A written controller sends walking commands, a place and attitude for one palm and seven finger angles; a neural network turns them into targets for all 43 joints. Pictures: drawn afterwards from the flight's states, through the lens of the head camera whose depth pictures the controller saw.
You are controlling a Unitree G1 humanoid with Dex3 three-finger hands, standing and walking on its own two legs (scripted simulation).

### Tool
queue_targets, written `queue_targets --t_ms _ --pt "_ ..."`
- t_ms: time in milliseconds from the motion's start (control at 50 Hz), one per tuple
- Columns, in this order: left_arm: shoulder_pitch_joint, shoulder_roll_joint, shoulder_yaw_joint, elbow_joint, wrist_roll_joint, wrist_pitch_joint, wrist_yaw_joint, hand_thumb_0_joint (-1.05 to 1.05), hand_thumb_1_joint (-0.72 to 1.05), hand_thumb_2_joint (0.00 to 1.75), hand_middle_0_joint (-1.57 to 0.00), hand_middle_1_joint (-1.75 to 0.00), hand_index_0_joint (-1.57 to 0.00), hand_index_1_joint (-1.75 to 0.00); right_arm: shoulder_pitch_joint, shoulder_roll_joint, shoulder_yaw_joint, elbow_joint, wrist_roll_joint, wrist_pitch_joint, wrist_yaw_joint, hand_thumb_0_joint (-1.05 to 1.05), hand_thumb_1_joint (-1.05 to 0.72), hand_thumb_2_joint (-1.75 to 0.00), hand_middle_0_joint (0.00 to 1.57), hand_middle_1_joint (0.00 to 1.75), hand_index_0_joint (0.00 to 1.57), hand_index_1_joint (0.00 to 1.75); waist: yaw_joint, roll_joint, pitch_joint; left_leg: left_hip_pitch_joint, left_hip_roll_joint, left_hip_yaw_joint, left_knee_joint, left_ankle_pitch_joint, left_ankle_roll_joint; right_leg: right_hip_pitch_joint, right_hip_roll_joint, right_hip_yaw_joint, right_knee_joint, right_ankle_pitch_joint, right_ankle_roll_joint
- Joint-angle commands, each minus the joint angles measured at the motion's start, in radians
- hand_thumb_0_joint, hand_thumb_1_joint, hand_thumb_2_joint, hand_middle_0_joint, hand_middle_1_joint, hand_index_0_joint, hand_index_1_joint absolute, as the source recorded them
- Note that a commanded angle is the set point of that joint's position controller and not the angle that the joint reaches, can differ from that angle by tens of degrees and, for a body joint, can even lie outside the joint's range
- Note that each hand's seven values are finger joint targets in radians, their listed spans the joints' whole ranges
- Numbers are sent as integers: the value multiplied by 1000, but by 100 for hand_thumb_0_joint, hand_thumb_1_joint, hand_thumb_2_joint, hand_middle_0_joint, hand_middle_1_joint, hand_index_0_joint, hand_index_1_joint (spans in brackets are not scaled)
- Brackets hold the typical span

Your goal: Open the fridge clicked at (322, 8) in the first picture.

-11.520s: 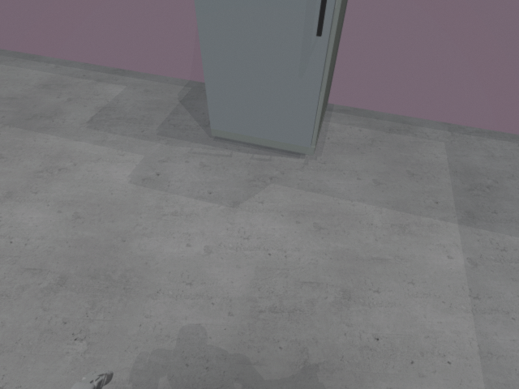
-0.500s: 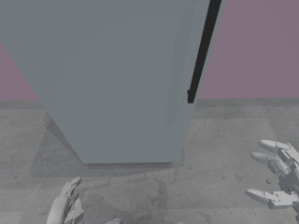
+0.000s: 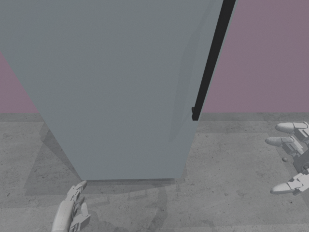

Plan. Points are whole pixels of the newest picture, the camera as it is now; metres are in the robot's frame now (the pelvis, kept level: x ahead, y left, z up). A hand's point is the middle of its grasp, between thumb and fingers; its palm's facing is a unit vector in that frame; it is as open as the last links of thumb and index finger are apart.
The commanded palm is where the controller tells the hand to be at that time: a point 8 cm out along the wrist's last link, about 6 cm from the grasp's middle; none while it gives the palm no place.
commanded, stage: raise the hand to about handle height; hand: right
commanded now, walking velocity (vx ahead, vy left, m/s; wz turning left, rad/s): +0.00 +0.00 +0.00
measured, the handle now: (208, 62) +0.52 -0.13 +0.19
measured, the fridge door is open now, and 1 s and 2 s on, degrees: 0 0 0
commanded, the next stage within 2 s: move the hooked fingers beside the handle in 0.60 s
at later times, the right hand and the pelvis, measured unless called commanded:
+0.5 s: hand (280, 150) +0.28 -0.26 +0.13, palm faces +0.04 +1.00 -0.04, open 14.0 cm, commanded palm +0.25 -0.31 +0.14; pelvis +0.00 +0.01 +0.01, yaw +1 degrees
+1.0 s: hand (269, 139) +0.31 -0.25 +0.13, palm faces -0.02 +1.00 -0.02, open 14.0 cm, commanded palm +0.28 -0.30 +0.13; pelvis -0.01 +0.00 +0.01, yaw +0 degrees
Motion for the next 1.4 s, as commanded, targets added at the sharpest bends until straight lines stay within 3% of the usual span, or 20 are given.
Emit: queue_targets --t_ms 0,80,140,260,320,440,460,540,660,840,920,1040,1060,1120,1160,1260,1300,1340,1360,1380 --pt "-60 130 56 -147 -8 -42 20 0 90 90 -20 -30 -20 -30 -259 -284 -113 -160 28 -32 14 0 50 -30 30 120 30 120 10 -64 -170 138 -50 -18 -90 263 29 68 46 6 -148 310 -29" --pt "-61 132 54 -149 -11 -29 20 0 90 90 -20 -30 -20 -30 -312 -311 -124 -120 30 3 25 0 50 -30 30 120 30 120 7 -38 -172 164 -47 -22 -112 287 27 81 47 1 -162 323 -33" --pt "-59 136 61 -151 -12 -22 14 0 90 90 -20 -30 -20 -30 -250 -272 -112 -58 37 14 35 0 50 -30 30 120 30 120 6 31 -160 161 -44 -19 -113 301 22 68 48 -2 -161 327 -34" --pt "-68 133 65 -166 -7 -15 5 0 90 90 -20 -30 -20 -30 -279 -298 -125 -127 32 -10 26 0 50 -30 30 120 30 120 -4 6 -193 190 -40 -33 -111 309 25 80 50 -14 -158 339 -36" --pt "-70 128 66 -168 -7 -18 10 0 90 90 -20 -30 -20 -30 -302 -312 -144 -171 25 -40 7 0 50 -30 30 120 30 120 -4 -38 -220 195 -41 -35 -110 302 25 99 51 -16 -167 335 -35" --pt "-69 126 61 -148 -9 -21 22 0 90 90 -20 -30 -20 -30 -313 -293 -125 -135 18 -49 -1 0 50 -30 30 120 30 120 7 -69 -165 174 -41 -38 -132 249 26 94 51 -17 -183 285 -34" --pt "-67 129 61 -147 -7 -19 22 0 90 90 -20 -30 -20 -30 -313 -295 -119 -127 16 -43 4 0 50 -30 30 120 30 120 6 -41 -155 181 -43 -38 -138 249 27 92 48 -15 -184 287 -36" --pt "-71 130 62 -148 -13 -19 24 0 90 90 -20 -30 -20 -30 -310 -269 -92 -108 17 -23 20 0 50 -30 30 120 30 120 13 -50 -150 163 -42 -33 -141 242 24 99 50 -14 -190 277 -35" --pt "-72 133 60 -151 -10 -16 18 0 90 90 -20 -30 -20 -30 -304 -289 -116 -74 25 -20 21 0 50 -30 30 120 30 120 3 5 -135 168 -45 -37 -149 209 25 78 49 -12 -192 257 -34" --pt "-62 133 53 -125 -12 -16 40 0 90 90 -20 -30 -20 -30 -558 -264 -29 -31 -12 -56 2 0 50 -30 30 120 30 120 49 -78 -119 94 -44 -37 -156 104 28 95 49 -2 -204 169 -30" --pt "-53 137 53 -119 -12 -13 44 0 90 90 -20 -30 -20 -30 -608 -257 -3 38 -30 -53 -10 0 50 -30 30 120 30 120 49 -39 -145 93 -43 -33 -149 87 30 89 47 7 -208 157 -31" --pt "-40 141 58 -127 -4 5 27 0 90 90 -20 -30 -20 -30 -560 -320 -86 105 -36 -50 -32 0 50 -30 30 120 30 120 13 -28 -231 164 -36 -31 -114 221 36 68 48 -3 -195 272 -24" --pt "-37 142 58 -133 -1 11 20 0 90 90 -20 -30 -20 -30 -530 -345 -112 113 -34 -51 -36 0 50 -30 30 120 30 120 -3 5 -236 190 -38 -32 -111 240 38 53 45 -4 -191 291 -26" --pt "-42 134 60 -146 -3 18 10 0 90 90 -20 -30 -20 -30 -541 -295 -78 83 -33 -62 -42 0 50 -30 30 120 30 120 6 -50 -236 175 -36 -36 -105 270 37 63 46 -17 -191 303 -24" --pt "-29 138 63 -141 -4 24 8 0 90 90 -20 -30 -20 -30 -577 -276 -49 78 -33 -67 -43 0 50 -30 30 120 30 120 20 -15 -217 160 -41 -33 -109 266 36 64 39 -17 -188 304 -26" --pt "0 148 69 -119 -10 38 18 0 90 90 -20 -30 -20 -30 -698 -247 9 127 -45 -63 -37 0 50 -30 30 120 30 120 60 -12 -183 101 -44 -37 -120 218 33 61 39 -18 -182 253 -31" --pt "5 146 70 -115 -8 39 22 0 90 90 -20 -30 -20 -30 -763 -249 22 110 -55 -71 -41 0 50 -30 30 120 30 120 67 -48 -226 101 -43 -39 -113 226 34 85 43 -13 -179 262 -31" --pt "14 147 70 -103 -8 44 26 0 90 90 -20 -30 -20 -30 -795 -260 18 142 -61 -79 -50 0 50 -30 30 120 30 120 72 -38 -227 88 -45 -36 -112 216 35 85 42 -7 -177 257 -29" --pt "21 151 69 -98 -5 49 27 0 90 90 -20 -30 -20 -30 -810 -268 18 164 -62 -83 -54 0 50 -30 30 120 30 120 71 0 -229 99 -47 -40 -113 215 35 73 41 -9 -172 255 -32" --pt "19 148 67 -95 -8 51 26 0 90 90 -20 -30 -20 -30 -848 -266 26 175 -67 -87 -57 0 50 -30 30 120 30 120 76 -28 -233 91 -45 -42 -114 202 35 73 43 -7 -174 240 -31"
